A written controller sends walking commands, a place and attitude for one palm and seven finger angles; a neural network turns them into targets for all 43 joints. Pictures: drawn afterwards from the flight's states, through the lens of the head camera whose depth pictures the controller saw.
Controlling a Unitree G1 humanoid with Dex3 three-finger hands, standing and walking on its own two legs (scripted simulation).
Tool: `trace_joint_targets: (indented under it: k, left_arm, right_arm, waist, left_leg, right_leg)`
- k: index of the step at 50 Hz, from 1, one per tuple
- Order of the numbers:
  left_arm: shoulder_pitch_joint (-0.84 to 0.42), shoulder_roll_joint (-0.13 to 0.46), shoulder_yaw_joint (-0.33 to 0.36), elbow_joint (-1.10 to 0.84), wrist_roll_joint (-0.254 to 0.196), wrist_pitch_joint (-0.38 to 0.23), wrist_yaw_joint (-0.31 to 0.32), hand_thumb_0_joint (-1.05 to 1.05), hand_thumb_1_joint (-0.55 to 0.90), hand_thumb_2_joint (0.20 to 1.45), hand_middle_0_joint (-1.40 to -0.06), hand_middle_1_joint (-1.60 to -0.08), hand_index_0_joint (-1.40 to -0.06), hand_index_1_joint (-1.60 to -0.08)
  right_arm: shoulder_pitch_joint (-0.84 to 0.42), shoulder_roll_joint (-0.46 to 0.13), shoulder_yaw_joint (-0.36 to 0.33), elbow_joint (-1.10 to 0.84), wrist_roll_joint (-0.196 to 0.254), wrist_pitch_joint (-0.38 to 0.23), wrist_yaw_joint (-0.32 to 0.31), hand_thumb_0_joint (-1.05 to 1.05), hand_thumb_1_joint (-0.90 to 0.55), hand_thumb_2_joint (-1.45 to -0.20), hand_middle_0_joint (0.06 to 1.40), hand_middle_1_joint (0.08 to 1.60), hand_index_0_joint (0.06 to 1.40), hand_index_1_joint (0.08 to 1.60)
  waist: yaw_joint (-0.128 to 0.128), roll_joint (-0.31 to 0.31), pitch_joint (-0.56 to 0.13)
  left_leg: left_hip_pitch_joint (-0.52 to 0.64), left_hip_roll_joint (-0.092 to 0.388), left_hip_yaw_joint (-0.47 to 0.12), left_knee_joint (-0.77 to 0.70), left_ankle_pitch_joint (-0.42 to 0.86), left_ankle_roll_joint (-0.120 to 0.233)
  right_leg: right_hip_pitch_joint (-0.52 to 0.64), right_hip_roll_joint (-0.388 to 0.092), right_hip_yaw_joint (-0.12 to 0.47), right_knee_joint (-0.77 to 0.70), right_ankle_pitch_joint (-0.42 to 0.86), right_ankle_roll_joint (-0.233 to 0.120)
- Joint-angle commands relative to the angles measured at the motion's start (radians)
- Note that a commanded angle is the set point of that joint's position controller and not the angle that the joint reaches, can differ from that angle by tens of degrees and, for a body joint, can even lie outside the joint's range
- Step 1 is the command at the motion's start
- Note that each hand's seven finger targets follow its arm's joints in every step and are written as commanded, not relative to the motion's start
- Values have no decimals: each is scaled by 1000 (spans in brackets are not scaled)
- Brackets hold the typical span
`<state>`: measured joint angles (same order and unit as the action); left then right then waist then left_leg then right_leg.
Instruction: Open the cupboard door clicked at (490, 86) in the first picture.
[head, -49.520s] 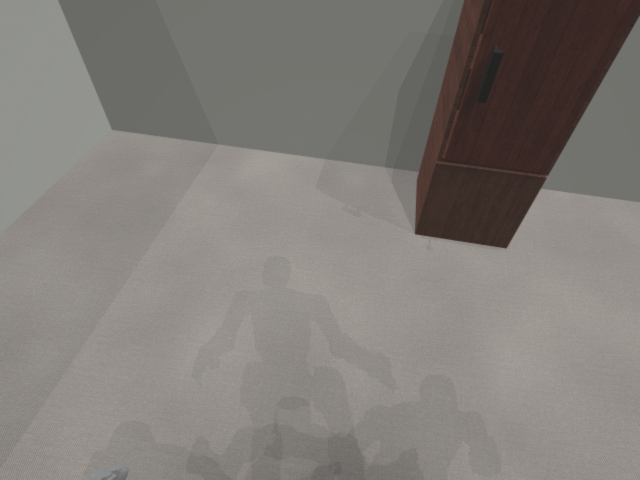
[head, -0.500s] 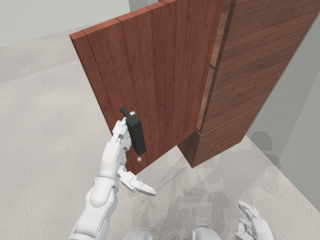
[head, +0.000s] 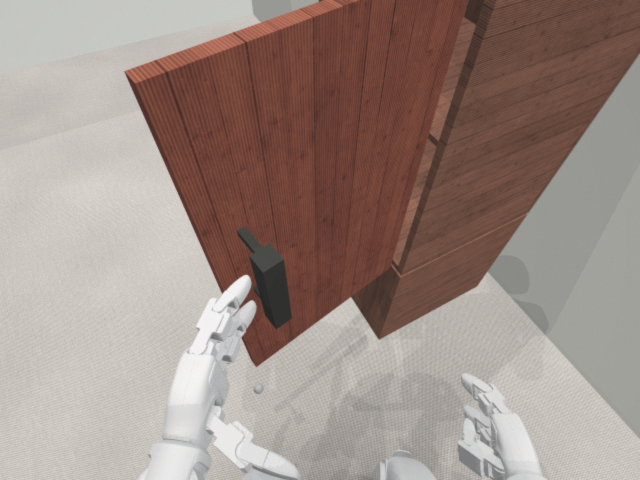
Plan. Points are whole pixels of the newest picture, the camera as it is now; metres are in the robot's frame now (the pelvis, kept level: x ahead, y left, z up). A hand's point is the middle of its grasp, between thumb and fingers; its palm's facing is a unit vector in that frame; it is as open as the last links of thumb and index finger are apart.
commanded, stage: slide the hand sideways off the handle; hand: left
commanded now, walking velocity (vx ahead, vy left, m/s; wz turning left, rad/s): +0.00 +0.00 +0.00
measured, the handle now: (263, 278) +0.34 +0.10 +0.06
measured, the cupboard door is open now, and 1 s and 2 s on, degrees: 100 100 100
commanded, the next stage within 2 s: draw the hand back to the body in 0.42 s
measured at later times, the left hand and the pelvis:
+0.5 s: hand (212, 442) +0.16 +0.12 +0.06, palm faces -0.03 -1.00 -0.02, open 16.3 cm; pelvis -0.02 -0.02 -0.01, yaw +1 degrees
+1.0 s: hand (151, 422) +0.17 +0.16 +0.12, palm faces -0.02 -1.00 -0.08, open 16.3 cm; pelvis -0.01 -0.01 +0.02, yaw +0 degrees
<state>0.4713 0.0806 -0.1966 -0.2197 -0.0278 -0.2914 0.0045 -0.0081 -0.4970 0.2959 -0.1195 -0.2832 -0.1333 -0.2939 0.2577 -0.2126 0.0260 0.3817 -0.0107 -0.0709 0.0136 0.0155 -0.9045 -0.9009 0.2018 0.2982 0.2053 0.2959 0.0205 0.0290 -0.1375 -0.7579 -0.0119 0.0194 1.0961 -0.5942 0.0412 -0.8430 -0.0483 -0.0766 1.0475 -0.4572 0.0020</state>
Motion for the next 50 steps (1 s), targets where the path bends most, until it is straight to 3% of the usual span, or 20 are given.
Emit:
trace_joint_targets:
  k: [1, 6, 10, 13, 17, 20, 23, 26, 29, 30, 33, 37, 40, 44, 48, 50]
  left_arm:
    - [34, 32, 26, -291, -15, -107, -28, 0, -500, 300, -150, -300, -150, -300]
    - [73, 56, 60, -307, -49, -111, -63, 0, -500, 300, -150, -300, -150, -300]
    - [114, 82, 97, -312, -72, -99, -94, 0, -500, 300, -150, -300, -150, -300]
    - [151, 113, 148, -297, -99, -88, -116, 0, -500, 300, -150, -300, -150, -300]
    - [170, 146, 208, -306, -132, -98, -141, 0, -500, 300, -150, -300, -150, -300]
    - [147, 145, 205, -318, -149, -115, -161, 0, -500, 300, -150, -300, -150, -300]
    - [84, 133, 182, -308, -163, -129, -174, 0, -500, 300, -150, -300, -150, -300]
    - [70, 154, 197, -298, -161, -130, -178, 0, -500, 300, -150, -300, -150, -300]
    - [92, 248, 292, -361, -161, -101, -163, 0, -500, 300, -150, -300, -150, -300]
    - [117, 237, 293, -371, -165, -83, -161, 0, -500, 300, -150, -300, -150, -300]
    - [98, 239, 318, -387, -186, -32, -152, 0, -500, 300, -150, -300, -150, -300]
    - [117, 212, 323, -332, -222, 14, -168, 0, -500, 300, -150, -300, -150, -300]
    - [124, 216, 319, -327, -234, 29, -197, 0, -500, 300, -150, -300, -150, -300]
    - [93, 285, 387, -346, -234, 41, -208, 0, -500, 300, -150, -300, -150, -300]
    - [79, 285, 410, -406, -251, 33, -208, 0, -430, 330, -153, -300, -153, -300]
    - [96, 291, 435, -402, -267, 40, -211, 0, -360, 360, -155, -300, -155, -300]
  right_arm:
    - [-8, -101, -56, -156, 2, -59, -9, 0, -900, -900, 200, 300, 200, 300]
    - [-13, -106, -58, -163, 9, -58, -18, 0, -900, -900, 200, 300, 200, 300]
    - [-28, -111, -58, -176, 15, -58, -28, 0, -900, -900, 200, 300, 200, 300]
    - [-25, -111, -60, -176, 20, -55, -38, 0, -900, -900, 200, 300, 200, 300]
    - [-41, -109, -62, -175, 24, -60, -49, 0, -900, -900, 200, 300, 200, 300]
    - [-53, -114, -58, -178, 26, -69, -54, 0, -900, -900, 200, 300, 200, 300]
    - [-47, -121, -54, -170, 25, -87, -58, 0, -900, -900, 200, 300, 200, 300]
    - [-44, -128, -55, -167, 25, -99, -61, 0, -900, -900, 200, 300, 200, 300]
    - [-39, -129, -59, -174, 32, -94, -67, 0, -900, -900, 200, 300, 200, 300]
    - [-39, -122, -57, -185, 36, -90, -68, 0, -900, -900, 200, 300, 200, 300]
    - [-42, -117, -49, -185, 48, -84, -74, 0, -900, -900, 200, 300, 200, 300]
    - [-51, -121, -42, -170, 57, -94, -83, 0, -900, -900, 200, 300, 200, 300]
    - [-56, -128, -37, -163, 57, -110, -85, 0, -900, -900, 200, 300, 200, 300]
    - [-51, -133, -34, -143, 55, -126, -90, 0, -900, -900, 200, 300, 200, 300]
    - [-46, -126, -28, -133, 59, -153, -89, 0, -900, -900, 200, 300, 200, 300]
    - [-51, -122, -27, -120, 61, -162, -88, 0, -900, -900, 200, 300, 200, 300]
  waist:
    - [-16, -6, -261]
    - [-26, -35, -235]
    - [-17, -40, -225]
    - [-15, -77, -214]
    - [-6, -57, -196]
    - [-15, -25, -163]
    - [-41, -33, -124]
    - [-38, -26, -138]
    - [-5, 12, -208]
    - [4, 12, -216]
    - [-1, 27, -188]
    - [-18, -50, -100]
    - [-21, -43, -66]
    - [-12, -21, -51]
    - [1, 39, -82]
    - [6, 19, -89]
  left_leg:
    - [80, 6, -71, -136, 556, -68]
    - [25, -1, -67, -121, 459, -55]
    - [-13, -8, -63, -120, 388, -49]
    - [-42, -13, -58, -120, 335, -45]
    - [-68, -15, -52, -112, 287, -43]
    - [-89, -18, -51, -102, 245, -40]
    - [-105, -15, -57, -91, 179, -37]
    - [-116, -14, -56, -83, 142, -35]
    - [-68, -15, -54, -118, 183, -33]
    - [-48, -17, -49, -135, 199, -32]
    - [-14, -17, -48, -174, 207, -32]
    - [-2, -10, -52, -208, 184, -31]
    - [22, -7, -53, -232, 187, -28]
    - [56, 0, -58, -258, 201, -27]
    - [133, 0, -63, -297, 263, -33]
    - [148, 2, -65, -306, 301, -35]
  right_leg:
    - [222, 42, 5, -39, 365, -41]
    - [217, 47, 9, -43, 332, -37]
    - [227, 46, 15, -50, 292, -37]
    - [241, 48, 22, -66, 262, -35]
    - [239, 47, 37, -79, 212, -35]
    - [213, 45, 52, -93, 145, -36]
    - [156, 46, 57, -113, 43, -33]
    - [144, 41, 71, -123, -33, -34]
    - [227, 44, 74, -137, 8, -39]
    - [254, 44, 72, -147, 31, -37]
    - [281, 47, 59, -181, 50, -32]
    - [287, 50, 52, -241, 12, -22]
    - [305, 48, 54, -268, 12, -20]
    - [329, 50, 51, -286, 19, -25]
    - [369, 56, 21, -279, 116, -28]
    - [400, 60, 16, -285, 167, -28]
